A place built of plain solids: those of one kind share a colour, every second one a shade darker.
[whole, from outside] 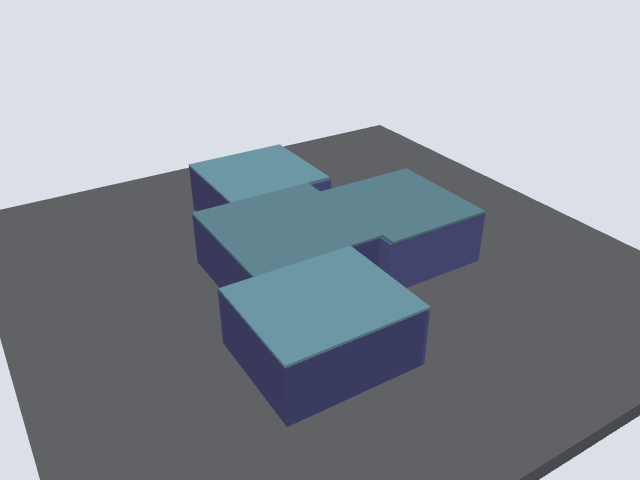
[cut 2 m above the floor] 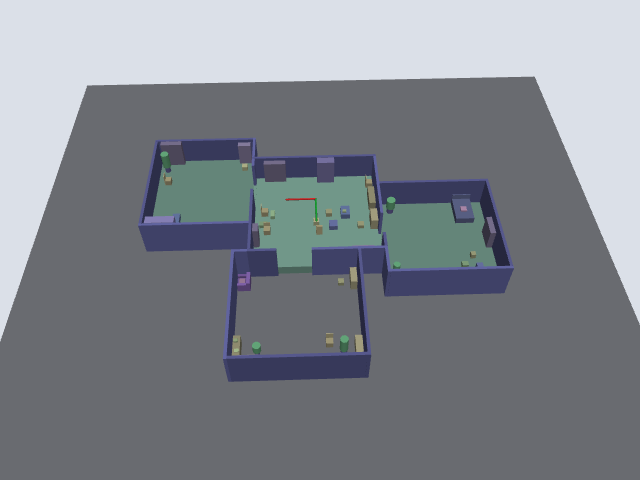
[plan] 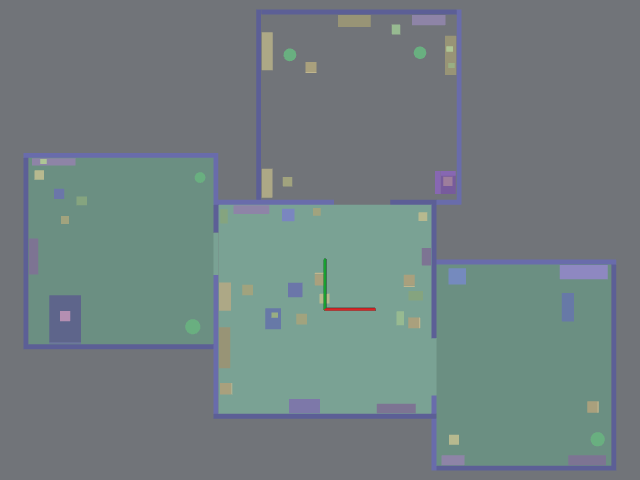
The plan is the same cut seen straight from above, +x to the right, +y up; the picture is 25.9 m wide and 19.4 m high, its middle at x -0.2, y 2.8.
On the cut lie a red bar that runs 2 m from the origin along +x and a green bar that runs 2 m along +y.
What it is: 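A storey of a house; a hub and three side rooms behind broad openings; the side rooms' floors lie 0.71 m, 0.176 m and not at all below the hub's; a bare drop, one riser, a flush line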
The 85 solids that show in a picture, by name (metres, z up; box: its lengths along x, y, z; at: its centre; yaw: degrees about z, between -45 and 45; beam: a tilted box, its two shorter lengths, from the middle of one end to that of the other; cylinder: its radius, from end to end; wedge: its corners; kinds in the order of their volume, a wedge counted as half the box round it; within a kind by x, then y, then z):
{
 "floor_1": {"box": [7.48, 7.54, 0.58], "at": [-8.25, 2.35, 0.24]},
 "floor_2": {"box": [0.2, 1.71, 0.58], "at": [-4.41, 2.24, 0.24]},
 "floor_3": {"box": [8.61, 8.45, 0.76], "at": [0.0, 0.0, 0.33]},
 "floor_4": {"box": [0.2, 2.32, 0.76], "at": [4.41, -2.33, 0.33]},
 "floor_5": {"box": [7.07, 8.13, 0.76], "at": [8.04, -2.25, 0.33]},
 "wall_1": {"box": [0.2, 7.54, 3.73], "at": [-12.09, 2.35, 1.82]},
 "wall_2": {"box": [7.68, 0.2, 3.73], "at": [-8.35, -1.51, 1.82]},
 "wall_3": {"box": [7.68, 0.2, 3.73], "at": [-8.35, 6.22, 1.82]},
 "wall_4": {"box": [0.2, 5.61, 3.73], "at": [-4.41, -1.42, 1.82]},
 "wall_5": {"box": [0.2, 1.13, 3.73], "at": [-4.41, 3.66, 1.82]},
 "wall_6": {"box": [0.2, 1.9, 3.73], "at": [-4.41, 5.37, 1.82]},
 "wall_7": {"box": [0.2, 7.69, 3.73], "at": [-2.68, 8.27, 1.82]},
 "wall_8": {"box": [4.88, 0.2, 3.73], "at": [-2.07, 4.33, 1.82]},
 "wall_9": {"box": [9.01, 0.2, 3.73], "at": [0.0, -4.33, 1.82]},
 "wall_10": {"box": [7.9, 0.2, 3.73], "at": [1.37, 12.01, 1.82]},
 "wall_11": {"box": [1.87, 0.2, 3.73], "at": [3.57, 4.33, 1.82]},
 "wall_12": {"box": [0.2, 2.1, 3.73], "at": [4.41, -5.47, 1.82]},
 "wall_13": {"box": [0.2, 0.74, 3.73], "at": [4.41, -3.86, 1.82]},
 "wall_14": {"box": [0.2, 5.39, 3.73], "at": [4.41, 1.53, 1.82]},
 "wall_15": {"box": [1.02, 0.2, 3.73], "at": [5.01, 4.33, 1.82]},
 "wall_16": {"box": [0.2, 7.69, 3.73], "at": [5.42, 8.27, 1.82]},
 "wall_17": {"box": [7.27, 0.2, 3.73], "at": [8.14, -6.42, 1.82]},
 "wall_18": {"box": [7.27, 0.2, 3.73], "at": [8.14, 1.91, 1.82]},
 "wall_19": {"box": [0.2, 8.13, 3.73], "at": [11.68, -2.25, 1.82]},
 "roof_1": {"box": [7.68, 7.94, 0.16], "at": [-8.35, 2.35, 3.76]},
 "roof_2": {"box": [9.01, 8.85, 0.16], "at": [0.0, 0.0, 3.76]},
 "roof_3": {"box": [8.3, 7.69, 0.16], "at": [1.37, 8.27, 3.76]},
 "roof_4": {"box": [7.27, 8.53, 0.16], "at": [8.14, -2.25, 3.76]},
 "case_1": {"box": [0.39, 1.46, 1.52], "at": [-11.77, 2.13, 1.29]},
 "case_2": {"box": [1.77, 0.3, 1.27], "at": [-10.96, 5.95, 1.17]},
 "case_3": {"box": [1.45, 0.36, 1.63], "at": [-2.97, 4.03, 1.52]},
 "case_4": {"box": [1.57, 0.39, 1.78], "at": [2.88, -4.01, 1.6]},
 "case_5": {"box": [0.38, 0.71, 1.68], "at": [4.1, 2.12, 1.55]},
 "case_6": {"box": [1.36, 0.42, 2.03], "at": [4.2, 11.69, 0.96]},
 "case_7": {"box": [0.93, 0.4, 1.76], "at": [5.18, -6.1, 1.59]},
 "case_8": {"box": [1.53, 0.4, 2.09], "at": [10.59, -6.1, 1.75]},
 "wardrobe_1": {"box": [1.25, 0.58, 1.98], "at": [-0.83, -3.91, 1.7]},
 "wardrobe_2": {"box": [1.94, 0.58, 2.09], "at": [10.46, 1.5, 1.76]},
 "sideboard_1": {"box": [0.47, 1.66, 0.74], "at": [-4.05, -1.55, 1.08]},
 "sideboard_2": {"box": [0.49, 1.15, 0.89], "at": [-4.04, 0.51, 1.16]},
 "sideboard_3": {"box": [0.44, 1.17, 0.93], "at": [-2.34, 5.09, 0.41]},
 "sideboard_4": {"box": [0.45, 1.54, 0.89], "at": [-2.33, 10.43, 0.4]},
 "sideboard_5": {"box": [1.33, 0.48, 0.82], "at": [1.19, 11.65, 0.36]},
 "sideboard_6": {"box": [0.46, 1.58, 0.89], "at": [5.08, 10.26, 0.4]},
 "bed_1": {"box": [1.29, 0.06, 0.88], "at": [-10.5, -1.36, 0.97]},
 "bed_2": {"box": [1.29, 1.9, 0.47], "at": [-10.5, -0.38, 0.77]},
 "bush_1": {"cylinder": 0.31, "from": [-5.34, -0.7, 1.01], "to": [-5.34, -0.7, 1.74]},
 "bush_2": {"cylinder": 0.22, "from": [-5.05, 5.32, 1.07], "to": [-5.05, 5.32, 2.13]},
 "bush_3": {"cylinder": 0.26, "from": [-1.42, 10.28, 0.31], "to": [-1.42, 10.28, 1.44]},
 "bush_4": {"cylinder": 0.25, "from": [3.84, 10.37, 0.54], "to": [3.84, 10.37, 1.12]},
 "bush_5": {"cylinder": 0.29, "from": [11.02, -5.25, 1.23], "to": [11.02, -5.25, 2.42]},
 "lowtable_1": {"box": [0.63, 0.85, 0.44], "at": [-2.1, -0.38, 0.93]},
 "lowtable_2": {"box": [0.71, 0.66, 0.45], "at": [5.35, 1.33, 0.93]},
 "lowtable_3": {"box": [0.5, 1.15, 0.37], "at": [9.82, 0.08, 0.9]},
 "chair_1": {"box": [0.45, 0.47, 0.44], "at": [-4.02, -3.21, 0.93]},
 "chair_2": {"box": [0.44, 0.4, 0.51], "at": [-0.56, 9.79, 0.21]},
 "chair_3": {"box": [0.43, 0.46, 0.44], "at": [-0.2, 1.19, 0.93]},
 "chair_4": {"box": [0.43, 0.06, 0.87], "at": [-0.2, 1.45, 1.14]},
 "chair_5": {"box": [0.45, 0.45, 0.45], "at": [3.41, 1.17, 0.93]},
 "chair_6": {"box": [0.43, 0.44, 0.44], "at": [3.58, -0.55, 0.93]},
 "chair_7": {"box": [0.42, 0.46, 0.41], "at": [10.81, -3.95, 0.92]},
 "armchair_1": {"box": [0.24, 0.93, 0.89], "at": [4.57, 5.12, 0.39]},
 "armchair_2": {"box": [0.6, 0.19, 0.69], "at": [4.99, 4.75, 0.3]},
 "armchair_3": {"box": [0.6, 0.55, 0.5], "at": [4.99, 5.12, 0.2]},
 "armchair_4": {"box": [0.6, 0.19, 0.69], "at": [4.99, 5.49, 0.3]},
 "basket_1": {"box": [0.39, 0.39, 0.28], "at": [-11.55, 5.43, 0.67]},
 "basket_2": {"box": [0.33, 0.33, 0.38], "at": [-10.51, 3.61, 0.72]},
 "basket_3": {"box": [0.43, 0.43, 0.3], "at": [-3.12, 0.78, 0.86]},
 "basket_4": {"box": [0.39, 0.39, 0.36], "at": [-1.52, 5.16, 0.13]},
 "basket_5": {"box": [0.43, 0.43, 0.36], "at": [-0.94, -0.4, 0.89]},
 "basket_6": {"box": [0.32, 0.32, 0.33], "at": [-0.32, 3.94, 0.87]},
 "basket_7": {"box": [0.4, 0.4, 0.38], "at": [-0.02, 0.43, 0.9]},
 "basket_8": {"box": [0.36, 0.35, 0.27], "at": [3.95, 3.75, 0.84]},
 "basket_9": {"box": [0.41, 0.41, 0.39], "at": [5.22, -5.27, 0.9]},
 "pouf_1": {"box": [0.42, 0.42, 0.44], "at": [-10.74, 4.67, 0.75]},
 "pouf_2": {"box": [0.51, 0.51, 0.44], "at": [-1.48, 3.81, 0.93]},
 "pouf_3": {"box": [0.59, 0.59, 0.4], "at": [-1.2, 0.78, 0.91]},
 "toybox_1": {"box": [0.42, 0.35, 0.3], "at": [-9.83, 4.38, 0.68]},
 "toybox_2": {"box": [0.3, 0.58, 0.29], "at": [-4.08, 3.75, 0.85]},
 "toybox_3": {"box": [0.35, 0.41, 0.39], "at": [2.87, 11.31, 0.14]},
 "toybox_4": {"box": [0.31, 0.58, 0.31], "at": [3.04, -0.36, 0.86]},
 "toybox_5": {"box": [0.59, 0.39, 0.27], "at": [3.67, 0.55, 0.85]},
 "cushion_1": {"box": [0.42, 0.42, 0.13], "at": [-10.5, -0.27, 1.07]},
 "cushion_2": {"box": [0.38, 0.38, 0.14], "at": [4.97, 5.17, 0.52]},
 "books_1": {"box": [0.28, 0.22, 0.044], "at": [5.04, 10.52, 0.86]}
}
